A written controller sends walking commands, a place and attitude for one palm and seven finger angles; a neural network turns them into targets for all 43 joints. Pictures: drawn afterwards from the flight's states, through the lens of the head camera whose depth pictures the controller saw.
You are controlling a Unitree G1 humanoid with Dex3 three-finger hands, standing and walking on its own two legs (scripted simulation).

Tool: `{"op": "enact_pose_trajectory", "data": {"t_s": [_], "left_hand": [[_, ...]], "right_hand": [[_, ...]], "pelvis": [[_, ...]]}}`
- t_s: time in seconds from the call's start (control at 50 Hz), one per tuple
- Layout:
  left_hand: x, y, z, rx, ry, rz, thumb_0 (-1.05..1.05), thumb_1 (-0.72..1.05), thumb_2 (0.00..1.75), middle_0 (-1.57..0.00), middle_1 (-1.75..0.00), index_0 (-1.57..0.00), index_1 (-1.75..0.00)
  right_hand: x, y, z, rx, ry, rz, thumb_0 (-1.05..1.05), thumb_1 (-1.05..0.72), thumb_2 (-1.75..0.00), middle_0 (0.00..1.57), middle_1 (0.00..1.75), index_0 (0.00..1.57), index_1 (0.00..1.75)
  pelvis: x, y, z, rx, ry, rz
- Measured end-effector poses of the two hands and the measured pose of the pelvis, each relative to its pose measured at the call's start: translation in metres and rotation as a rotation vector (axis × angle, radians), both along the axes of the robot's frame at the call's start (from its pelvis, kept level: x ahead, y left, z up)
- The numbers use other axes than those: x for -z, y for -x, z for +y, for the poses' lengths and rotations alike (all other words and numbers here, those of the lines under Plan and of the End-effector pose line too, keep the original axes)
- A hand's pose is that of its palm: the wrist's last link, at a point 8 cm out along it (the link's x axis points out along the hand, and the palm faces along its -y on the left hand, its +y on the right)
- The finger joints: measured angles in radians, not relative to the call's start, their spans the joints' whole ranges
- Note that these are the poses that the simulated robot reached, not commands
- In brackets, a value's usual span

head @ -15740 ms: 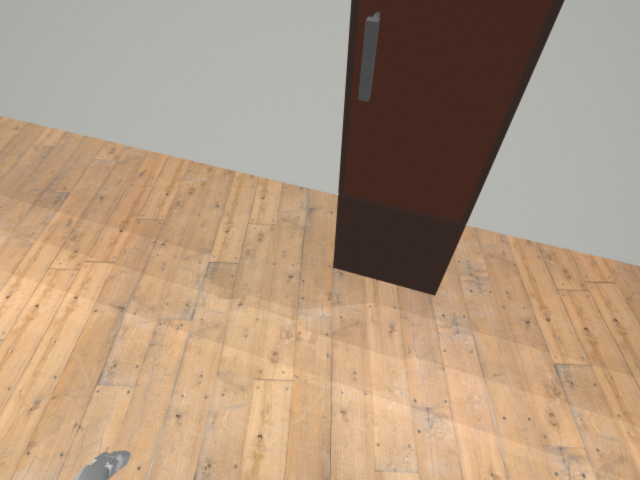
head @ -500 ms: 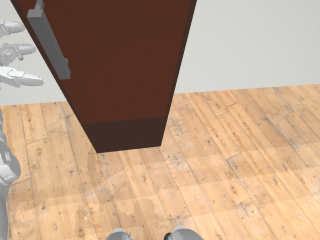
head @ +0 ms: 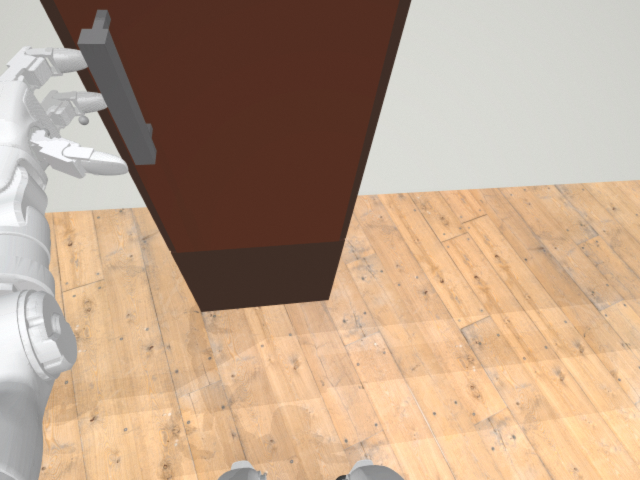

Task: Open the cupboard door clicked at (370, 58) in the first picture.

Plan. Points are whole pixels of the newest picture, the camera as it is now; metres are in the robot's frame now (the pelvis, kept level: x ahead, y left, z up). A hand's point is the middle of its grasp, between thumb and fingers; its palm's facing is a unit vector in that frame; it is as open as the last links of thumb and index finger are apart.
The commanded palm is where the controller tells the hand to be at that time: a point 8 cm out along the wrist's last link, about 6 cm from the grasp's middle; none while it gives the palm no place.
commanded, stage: slide the fingers in behind the handle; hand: left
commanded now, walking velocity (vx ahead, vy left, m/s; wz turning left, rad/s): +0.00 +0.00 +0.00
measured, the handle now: (126, 94) +0.55 +0.20 +0.13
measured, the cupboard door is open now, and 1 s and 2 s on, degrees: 0 0 0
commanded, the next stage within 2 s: close the thumb around the handle in 1.24 s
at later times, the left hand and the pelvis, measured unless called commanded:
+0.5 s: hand (124, 120) +0.51 +0.20 +0.13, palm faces +0.05 -1.00 -0.01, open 14.0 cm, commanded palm +0.48 +0.24 +0.13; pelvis +0.00 -0.01 +0.00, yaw +0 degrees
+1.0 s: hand (144, 119) +0.51 +0.18 +0.13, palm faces +0.07 -1.00 +0.00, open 13.8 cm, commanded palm +0.49 +0.22 +0.13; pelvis -0.01 -0.01 +0.00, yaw +1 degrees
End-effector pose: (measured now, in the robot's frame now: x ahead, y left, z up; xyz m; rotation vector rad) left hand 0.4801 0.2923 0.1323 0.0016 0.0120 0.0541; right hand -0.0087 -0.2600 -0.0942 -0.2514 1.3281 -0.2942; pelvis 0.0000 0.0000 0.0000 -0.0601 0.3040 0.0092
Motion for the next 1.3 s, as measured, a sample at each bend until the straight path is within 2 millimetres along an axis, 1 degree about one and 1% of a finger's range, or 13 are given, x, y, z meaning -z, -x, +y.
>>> {"op": "enact_pose_trajectory", "data": {"t_s": [0.14,0.22,0.3,0.4,0.52,0.62,0.78,0.86,0.9,1.3], "left_hand": [[0.003,-0.001,-0.017,0.019,0.015,0.005,-0.01,-0.50,0.30,-0.30,-1.20,-0.29,-1.20],[0.003,-0.001,-0.020,-0.008,0.017,-0.001,-0.01,-0.50,0.30,-0.30,-1.20,-0.30,-1.22],[0.002,-0.002,-0.028,0.002,-0.021,-0.003,-0.02,-0.50,0.30,-0.30,-1.20,-0.30,-1.21],[0.003,-0.002,-0.036,-0.005,0.020,0.000,-0.02,-0.50,0.30,-0.30,-1.21,-0.30,-1.21],[0.000,-0.002,-0.043,0.002,-0.012,-0.005,-0.02,-0.50,0.30,-0.30,-1.20,-0.30,-1.20],[0.001,-0.003,-0.053,0.010,0.013,-0.001,-0.01,-0.50,0.30,-0.30,-1.20,-0.30,-1.20],[0.001,-0.003,-0.056,-0.007,-0.013,0.004,-0.01,-0.50,0.30,-0.30,-1.20,-0.31,-1.21],[0.002,-0.004,-0.063,0.006,-0.011,0.005,-0.01,-0.50,0.30,-0.30,-1.20,-0.31,-1.21],[0.003,-0.004,-0.063,-0.003,0.003,0.003,-0.02,-0.50,0.30,-0.30,-1.20,-0.31,-1.22],[0.003,-0.005,-0.062,-0.008,-0.007,-0.002,-0.02,-0.50,0.30,-0.32,-1.22,-0.32,-1.23]], "right_hand": [[0.004,-0.012,0.002,-0.014,-0.018,-0.027,0.01,-0.91,-0.90,0.20,0.30,0.20,0.30],[0.005,-0.013,0.000,-0.021,-0.020,-0.035,0.01,-0.91,-0.90,0.20,0.30,0.20,0.30],[0.006,-0.010,-0.004,-0.022,-0.021,-0.028,0.01,-0.91,-0.90,0.20,0.30,0.20,0.30],[0.004,-0.003,-0.009,-0.008,-0.015,-0.022,0.01,-0.91,-0.90,0.20,0.30,0.20,0.30],[0.003,0.006,-0.015,0.004,-0.009,-0.016,0.01,-0.91,-0.90,0.20,0.30,0.20,0.30],[0.002,0.013,-0.017,0.013,-0.010,-0.008,0.01,-0.91,-0.90,0.20,0.30,0.20,0.30],[0.003,0.017,-0.017,0.017,-0.017,-0.010,0.01,-0.91,-0.90,0.20,0.30,0.20,0.30],[0.005,0.018,-0.015,0.009,-0.023,-0.001,0.01,-0.91,-0.90,0.20,0.30,0.20,0.30],[0.006,0.018,-0.015,0.003,-0.025,0.003,0.01,-0.91,-0.90,0.20,0.30,0.20,0.30],[0.007,0.008,-0.011,-0.010,-0.029,-0.018,0.01,-0.91,-0.90,0.20,0.30,0.20,0.30]], "pelvis": [[0.000,-0.001,-0.001,-0.003,-0.003,-0.008],[0.001,0.000,-0.002,-0.005,-0.005,-0.010],[0.002,0.002,-0.004,-0.008,-0.007,-0.009],[0.001,0.003,-0.008,-0.002,-0.011,-0.014],[0.001,0.005,-0.012,-0.002,-0.012,-0.018],[0.000,0.007,-0.014,0.000,-0.014,-0.021],[0.000,0.009,-0.015,0.001,-0.016,-0.019],[0.001,0.010,-0.015,-0.004,-0.016,-0.016],[0.001,0.010,-0.015,-0.006,-0.016,-0.015],[0.001,0.007,-0.011,-0.007,-0.015,-0.015]]}}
